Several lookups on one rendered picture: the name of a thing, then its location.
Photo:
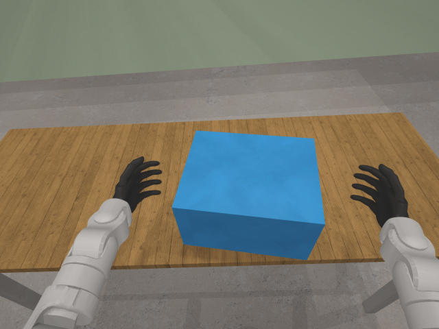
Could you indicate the table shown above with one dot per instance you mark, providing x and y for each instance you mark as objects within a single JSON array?
[{"x": 53, "y": 179}]

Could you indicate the robot left forearm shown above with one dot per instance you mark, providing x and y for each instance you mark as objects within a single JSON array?
[{"x": 72, "y": 299}]

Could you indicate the robot left hand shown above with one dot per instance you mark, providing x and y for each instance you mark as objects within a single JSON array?
[{"x": 129, "y": 186}]

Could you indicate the robot right forearm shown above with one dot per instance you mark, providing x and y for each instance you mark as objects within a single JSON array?
[{"x": 411, "y": 258}]

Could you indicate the robot right hand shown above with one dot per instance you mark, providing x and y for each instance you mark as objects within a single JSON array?
[{"x": 389, "y": 200}]

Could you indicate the carton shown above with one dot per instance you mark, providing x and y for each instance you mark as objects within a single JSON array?
[{"x": 250, "y": 193}]

